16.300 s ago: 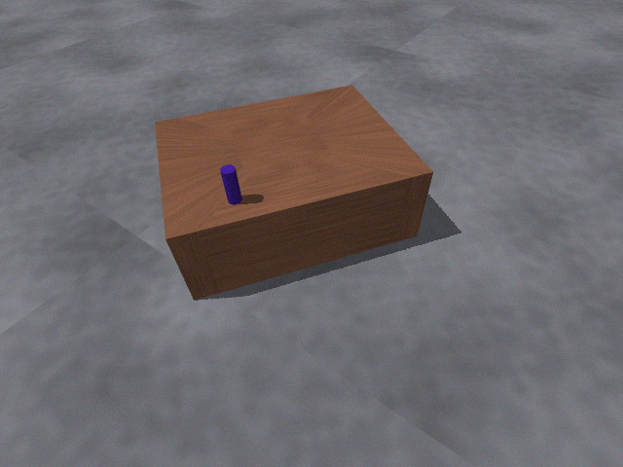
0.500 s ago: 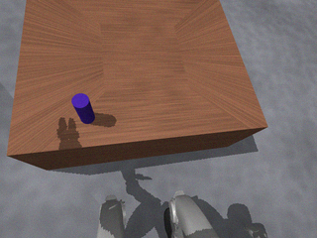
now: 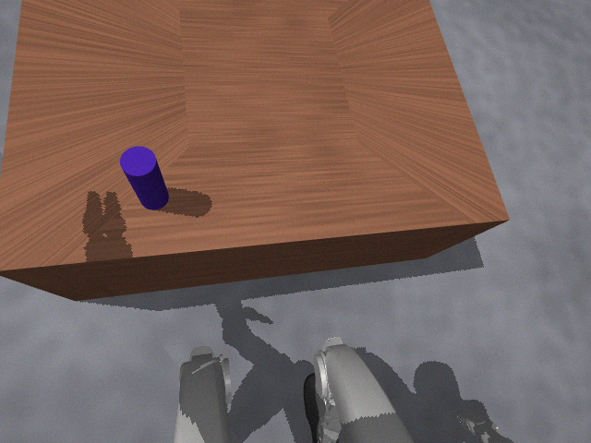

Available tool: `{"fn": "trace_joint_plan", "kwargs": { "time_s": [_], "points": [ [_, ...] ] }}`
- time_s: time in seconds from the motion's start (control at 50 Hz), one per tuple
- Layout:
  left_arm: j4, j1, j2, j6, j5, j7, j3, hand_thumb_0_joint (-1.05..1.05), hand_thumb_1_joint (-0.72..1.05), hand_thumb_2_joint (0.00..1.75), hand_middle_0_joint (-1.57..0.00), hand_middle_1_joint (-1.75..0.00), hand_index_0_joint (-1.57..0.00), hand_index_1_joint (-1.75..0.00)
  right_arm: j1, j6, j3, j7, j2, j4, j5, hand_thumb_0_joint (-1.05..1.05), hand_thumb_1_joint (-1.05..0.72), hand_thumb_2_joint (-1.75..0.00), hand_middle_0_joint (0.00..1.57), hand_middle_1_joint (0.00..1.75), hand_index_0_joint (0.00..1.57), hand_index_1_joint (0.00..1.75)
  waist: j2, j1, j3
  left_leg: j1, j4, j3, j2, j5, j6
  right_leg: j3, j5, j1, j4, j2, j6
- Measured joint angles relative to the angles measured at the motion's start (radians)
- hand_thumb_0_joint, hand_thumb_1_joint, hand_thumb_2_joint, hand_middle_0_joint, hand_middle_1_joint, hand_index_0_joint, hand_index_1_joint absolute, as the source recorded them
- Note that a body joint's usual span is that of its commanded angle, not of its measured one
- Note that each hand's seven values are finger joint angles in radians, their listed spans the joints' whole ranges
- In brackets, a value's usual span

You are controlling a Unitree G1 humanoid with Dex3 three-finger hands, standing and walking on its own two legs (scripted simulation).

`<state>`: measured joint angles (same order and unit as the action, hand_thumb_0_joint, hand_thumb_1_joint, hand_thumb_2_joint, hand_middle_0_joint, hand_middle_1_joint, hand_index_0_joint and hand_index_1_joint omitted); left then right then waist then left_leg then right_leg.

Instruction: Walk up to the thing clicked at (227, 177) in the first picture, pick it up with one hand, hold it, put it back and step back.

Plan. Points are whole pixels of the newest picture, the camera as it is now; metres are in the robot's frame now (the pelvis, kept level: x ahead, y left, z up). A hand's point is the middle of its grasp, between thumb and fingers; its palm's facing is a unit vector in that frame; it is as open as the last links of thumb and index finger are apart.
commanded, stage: approach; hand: left
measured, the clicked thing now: (147, 181) +0.53 +0.21 -0.18
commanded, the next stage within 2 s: close in in 0.24 s
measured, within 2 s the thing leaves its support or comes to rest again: neither
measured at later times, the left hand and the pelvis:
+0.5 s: hand (120, 178) +0.53 +0.24 -0.16, palm faces +0.14 -0.99 +0.04, open 17.7 cm; pelvis -0.04 -0.01 -0.17, yaw -3 degrees
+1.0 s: hand (144, 181) +0.53 +0.21 -0.17, palm faces +0.15 -0.99 +0.01, open 17.7 cm; pelvis -0.04 -0.02 -0.18, yaw -3 degrees
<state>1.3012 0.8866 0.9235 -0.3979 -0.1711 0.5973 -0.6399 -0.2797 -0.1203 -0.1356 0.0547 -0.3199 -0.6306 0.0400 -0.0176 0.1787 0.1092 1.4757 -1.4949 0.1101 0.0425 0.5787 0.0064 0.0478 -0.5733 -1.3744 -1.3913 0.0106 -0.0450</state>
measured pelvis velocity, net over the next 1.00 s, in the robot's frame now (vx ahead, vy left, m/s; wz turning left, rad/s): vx -0.04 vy -0.02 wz -0.05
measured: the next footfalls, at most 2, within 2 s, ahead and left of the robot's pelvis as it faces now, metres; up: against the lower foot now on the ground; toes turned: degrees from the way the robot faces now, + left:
none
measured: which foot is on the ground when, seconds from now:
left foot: down 0.00-1.00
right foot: down 0.00-1.00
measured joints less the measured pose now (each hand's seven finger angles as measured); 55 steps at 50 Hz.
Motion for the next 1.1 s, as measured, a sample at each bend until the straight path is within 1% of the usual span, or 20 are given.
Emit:
{"fn": "trace_joint_plan", "kwargs": {
  "time_s": [0.04,0.1,0.16,0.2,0.28,0.34,0.42,0.5,0.58,0.66,0.74,0.84,0.9,0.98,1.1],
  "points": [
    [0.008,0.011,-0.019,-0.031,0.001,-0.003,0.006,-0.02,-0.6,0.01,-0.04,-0.07,-0.05,-0.06,0.01,-0.003,-0.003,-0.008,-0.003,0.001,0.007,0.0,-0.86,-0.88,0.21,0.3,0.21,0.3,-0.003,0.009,0.012,0.065,-0.057,0.003,-0.002,0.015,0.001,0.0,-0.018,-0.065,-0.06,0.0,0.0],
    [0.012,0.034,-0.043,-0.071,0.01,-0.015,-0.005,-0.02,-0.61,0.02,-0.03,-0.07,-0.04,-0.06,0.028,-0.004,-0.006,-0.022,-0.001,0.005,0.021,0.0,-0.86,-0.88,0.21,0.3,0.21,0.3,-0.007,0.027,0.023,0.167,-0.156,0.009,-0.005,0.041,0.003,0.0,-0.047,-0.168,-0.162,0.001,0.001],
    [-0.008,0.06,-0.064,-0.097,0.037,-0.039,-0.017,-0.02,-0.61,0.04,-0.03,-0.08,-0.04,-0.07,0.048,0.007,-0.006,-0.039,0.012,0.01,0.04,0.0,-0.86,-0.88,0.21,0.3,0.21,0.3,-0.015,0.042,0.017,0.257,-0.252,0.013,-0.006,0.064,0.006,-0.002,-0.074,-0.259,-0.263,0.003,0.001],
    [-0.027,0.077,-0.078,-0.103,0.057,-0.062,-0.018,-0.02,-0.61,0.05,-0.02,-0.08,-0.03,-0.08,0.06,0.021,-0.006,-0.05,0.025,0.012,0.053,0.0,-0.87,-0.89,0.21,0.3,0.21,0.3,-0.018,0.049,0.008,0.308,-0.307,0.016,-0.008,0.074,0.008,-0.003,-0.086,-0.311,-0.321,0.004,-0.004],
    [-0.059,0.105,-0.118,-0.1,0.09,-0.109,-0.004,-0.02,-0.6,0.08,-0.01,-0.09,-0.02,-0.09,0.075,0.05,-0.008,-0.073,0.05,0.008,0.07,0.0,-0.88,-0.89,0.2,0.3,0.21,0.3,-0.011,0.054,0.003,0.393,-0.391,0.017,-0.012,0.083,0.01,-0.008,-0.1,-0.398,-0.412,0.005,-0.003],
    [-0.04,0.139,-0.136,-0.093,0.111,-0.155,0.014,-0.02,-0.6,0.1,-0.01,-0.1,-0.01,-0.1,0.08,0.068,-0.013,-0.087,0.062,0.003,0.076,0.0,-0.88,-0.89,0.21,0.3,0.21,0.3,0.005,0.06,0.006,0.447,-0.443,0.017,-0.015,0.085,0.011,-0.012,-0.106,-0.454,-0.47,0.005,-0.005],
    [0.011,0.191,-0.139,-0.097,0.136,-0.222,0.019,-0.02,-0.61,0.1,-0.01,-0.1,-0.01,-0.1,0.077,0.091,-0.022,-0.103,0.065,0.01,0.082,0.0,-0.89,-0.89,0.21,0.3,0.21,0.3,0.026,0.074,0.002,0.514,-0.516,0.019,-0.015,0.086,0.012,-0.016,-0.109,-0.524,-0.547,0.01,-0.012],
    [0.022,0.218,-0.14,-0.102,0.167,-0.293,0.01,-0.02,-0.61,0.08,-0.02,-0.09,-0.02,-0.09,0.063,0.119,-0.023,-0.118,0.062,0.023,0.086,0.0,-0.9,-0.89,0.21,0.3,0.21,0.3,0.038,0.084,-0.014,0.577,-0.585,0.024,-0.013,0.085,0.016,-0.019,-0.106,-0.592,-0.619,0.019,-0.016],
    [-0.035,0.215,-0.161,-0.087,0.192,-0.361,0.003,-0.02,-0.61,0.06,-0.03,-0.09,-0.03,-0.08,0.045,0.153,-0.014,-0.125,0.063,0.028,0.085,0.0,-0.9,-0.89,0.21,0.3,0.21,0.3,0.035,0.083,-0.032,0.618,-0.629,0.028,-0.01,0.08,0.024,-0.021,-0.1,-0.641,-0.669,0.026,-0.016],
    [-0.106,0.198,-0.188,-0.052,0.207,-0.402,0.025,-0.02,-0.61,0.05,-0.03,-0.09,-0.04,-0.08,0.033,0.18,0.001,-0.12,0.068,0.016,0.076,0.0,-0.91,-0.89,0.21,0.3,0.21,0.3,0.027,0.078,-0.031,0.627,-0.64,0.028,-0.01,0.078,0.032,-0.022,-0.099,-0.657,-0.688,0.027,-0.011],
    [-0.135,0.186,-0.204,-0.02,0.202,-0.416,0.061,-0.02,-0.61,0.04,-0.04,-0.09,-0.05,-0.08,0.028,0.191,0.017,-0.108,0.061,0.003,0.065,0.0,-0.91,-0.89,0.21,0.3,0.21,0.3,0.03,0.073,-0.01,0.616,-0.632,0.031,-0.01,0.082,0.034,-0.019,-0.102,-0.647,-0.681,0.027,-0.006],
    [-0.128,0.184,-0.221,-0.004,0.185,-0.413,0.104,-0.02,-0.61,0.03,-0.04,-0.09,-0.06,-0.07,0.028,0.19,0.033,-0.098,0.042,0.003,0.051,0.0,-0.91,-0.89,0.2,0.3,0.21,0.3,0.039,0.068,0.014,0.595,-0.614,0.033,-0.008,0.087,0.031,-0.015,-0.106,-0.622,-0.658,0.026,-0.005],
    [-0.122,0.181,-0.236,-0.001,0.171,-0.412,0.116,-0.02,-0.61,0.02,-0.04,-0.09,-0.06,-0.07,0.03,0.189,0.042,-0.097,0.032,0.011,0.044,0.0,-0.92,-0.89,0.2,0.3,0.21,0.3,0.042,0.065,0.02,0.59,-0.605,0.031,-0.008,0.089,0.027,-0.015,-0.107,-0.614,-0.645,0.025,-0.007],
    [-0.136,0.166,-0.272,-0.001,0.163,-0.425,0.124,-0.02,-0.61,0.01,-0.04,-0.09,-0.07,-0.06,0.03,0.188,0.054,-0.101,0.028,0.019,0.039,0.0,-0.92,-0.89,0.2,0.3,0.21,0.3,0.037,0.056,0.022,0.587,-0.598,0.024,-0.009,0.091,0.024,-0.021,-0.111,-0.611,-0.64,0.022,-0.007],
    [-0.196,0.139,-0.326,-0.015,0.176,-0.464,0.152,-0.02,-0.61,0.0,-0.05,-0.07,-0.07,-0.05,0.044,0.184,0.066,-0.104,0.044,0.007,0.043,0.0,-0.92,-0.9,0.2,0.3,0.21,0.3,0.024,0.043,0.017,0.586,-0.596,0.017,-0.015,0.096,0.025,-0.026,-0.123,-0.609,-0.644,0.015,-0.006]
  ]
}}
